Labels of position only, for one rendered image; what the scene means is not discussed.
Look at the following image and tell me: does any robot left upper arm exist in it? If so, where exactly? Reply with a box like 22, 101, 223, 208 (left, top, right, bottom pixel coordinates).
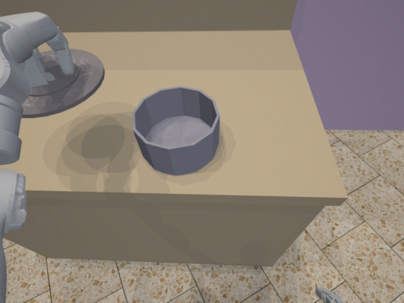
0, 169, 27, 303

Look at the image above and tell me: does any knob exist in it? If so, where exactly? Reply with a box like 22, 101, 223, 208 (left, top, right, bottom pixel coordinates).
39, 54, 62, 75

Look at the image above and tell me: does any left robot hand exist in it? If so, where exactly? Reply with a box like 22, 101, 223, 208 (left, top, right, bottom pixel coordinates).
0, 12, 74, 88

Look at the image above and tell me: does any right robot hand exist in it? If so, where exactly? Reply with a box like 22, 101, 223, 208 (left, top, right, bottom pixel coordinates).
316, 287, 344, 303

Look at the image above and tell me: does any robot left forearm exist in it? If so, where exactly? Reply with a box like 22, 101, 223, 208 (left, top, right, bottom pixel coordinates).
0, 19, 33, 165

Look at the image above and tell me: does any lid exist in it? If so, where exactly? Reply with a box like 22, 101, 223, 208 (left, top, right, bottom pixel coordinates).
22, 49, 105, 118

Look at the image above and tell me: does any pot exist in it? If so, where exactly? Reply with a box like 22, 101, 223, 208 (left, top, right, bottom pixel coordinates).
132, 86, 220, 175

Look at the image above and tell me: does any table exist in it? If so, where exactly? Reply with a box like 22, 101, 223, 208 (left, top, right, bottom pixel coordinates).
0, 0, 348, 266

